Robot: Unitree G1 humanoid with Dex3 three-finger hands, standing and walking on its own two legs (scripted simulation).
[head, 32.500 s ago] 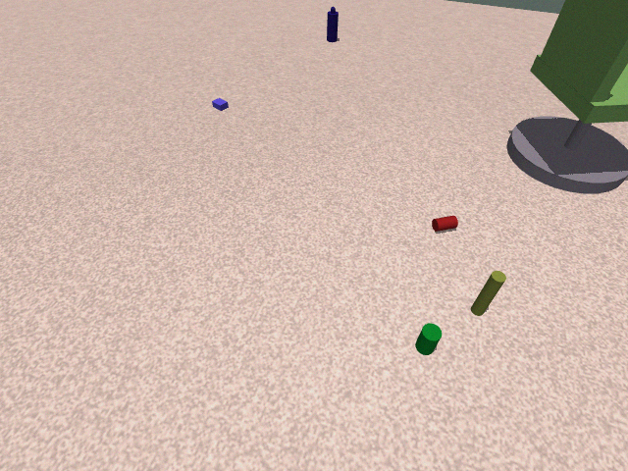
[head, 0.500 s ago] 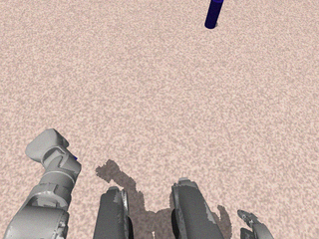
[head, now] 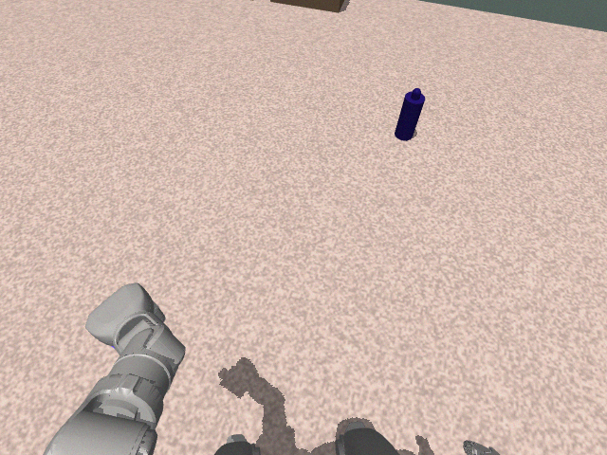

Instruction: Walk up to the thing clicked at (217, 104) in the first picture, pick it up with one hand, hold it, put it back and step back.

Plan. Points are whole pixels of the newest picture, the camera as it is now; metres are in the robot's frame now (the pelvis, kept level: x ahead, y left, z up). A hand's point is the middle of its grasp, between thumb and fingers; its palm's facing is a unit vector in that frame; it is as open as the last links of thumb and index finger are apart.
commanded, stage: lift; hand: left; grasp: from above
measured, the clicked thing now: (141, 342) +0.34 +0.24 -0.14
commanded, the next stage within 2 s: hold in 0.32 s
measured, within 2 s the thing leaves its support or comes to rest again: neither
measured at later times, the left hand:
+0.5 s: hand (123, 335) +0.32 +0.23 -0.04, palm faces -0.29 -0.34 -0.89, open 7.1 cm
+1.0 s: hand (107, 324) +0.32 +0.23 +0.00, palm faces -0.28 -0.34 -0.90, open 7.8 cm
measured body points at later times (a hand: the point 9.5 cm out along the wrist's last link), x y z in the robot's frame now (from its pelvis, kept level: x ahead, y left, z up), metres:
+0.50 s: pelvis +0.01 +0.00 +0.04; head +0.05 +0.00 +0.49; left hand +0.33 +0.24 +0.01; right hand +0.09 -0.25 -0.09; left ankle +0.01 +0.13 -0.67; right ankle +0.01 -0.11 -0.67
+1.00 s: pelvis +0.01 +0.01 +0.06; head +0.03 +0.00 +0.51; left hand +0.33 +0.25 +0.05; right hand +0.14 -0.23 -0.06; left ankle +0.01 +0.13 -0.67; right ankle +0.01 -0.11 -0.67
